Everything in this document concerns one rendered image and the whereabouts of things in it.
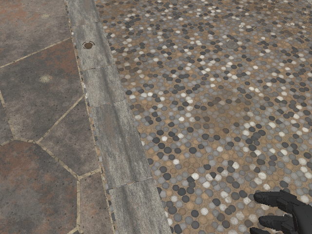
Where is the right robot hand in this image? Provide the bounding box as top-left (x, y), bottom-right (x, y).
top-left (250, 189), bottom-right (312, 234)

